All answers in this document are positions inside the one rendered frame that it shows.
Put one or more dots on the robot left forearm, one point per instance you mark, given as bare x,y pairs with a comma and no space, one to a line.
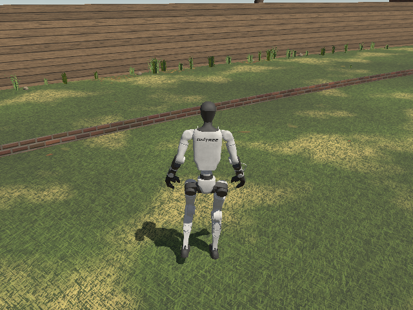
173,168

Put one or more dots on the robot right hand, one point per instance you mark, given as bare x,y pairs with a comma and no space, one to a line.
242,181

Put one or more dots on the robot right upper arm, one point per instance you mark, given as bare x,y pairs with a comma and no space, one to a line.
231,146

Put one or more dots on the robot left hand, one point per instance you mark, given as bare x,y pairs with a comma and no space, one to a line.
174,179

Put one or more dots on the left robot foot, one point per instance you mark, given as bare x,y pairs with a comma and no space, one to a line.
185,252

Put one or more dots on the robot right forearm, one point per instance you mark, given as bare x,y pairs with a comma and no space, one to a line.
238,169

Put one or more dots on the right robot shin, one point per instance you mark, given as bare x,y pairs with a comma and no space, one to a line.
216,230

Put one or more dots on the robot left upper arm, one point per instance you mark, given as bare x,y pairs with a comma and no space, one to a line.
183,145

